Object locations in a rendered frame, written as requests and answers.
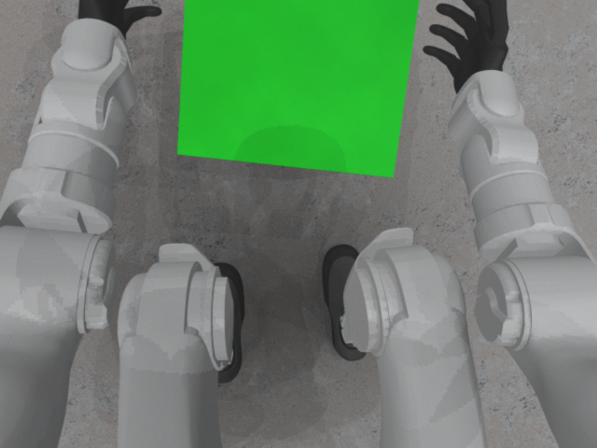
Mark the right robot upper arm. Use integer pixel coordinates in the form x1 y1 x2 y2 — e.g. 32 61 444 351
474 256 597 448

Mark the left robot upper arm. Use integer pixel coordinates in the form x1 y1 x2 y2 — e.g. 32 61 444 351
0 225 118 448

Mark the robot right foot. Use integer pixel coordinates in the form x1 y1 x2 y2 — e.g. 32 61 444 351
322 245 367 361

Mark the right robot thigh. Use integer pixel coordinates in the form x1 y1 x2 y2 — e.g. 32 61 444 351
348 245 488 448

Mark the robot right forearm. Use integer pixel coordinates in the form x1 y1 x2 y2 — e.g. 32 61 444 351
448 70 597 265

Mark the carton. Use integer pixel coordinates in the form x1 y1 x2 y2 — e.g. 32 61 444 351
177 0 420 177

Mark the right robot hand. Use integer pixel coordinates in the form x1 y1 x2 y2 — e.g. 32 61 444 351
423 0 509 94

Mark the robot left forearm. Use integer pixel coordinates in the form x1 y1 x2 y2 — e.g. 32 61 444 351
0 19 137 234

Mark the left robot hand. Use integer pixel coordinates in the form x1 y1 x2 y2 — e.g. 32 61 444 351
78 0 162 40

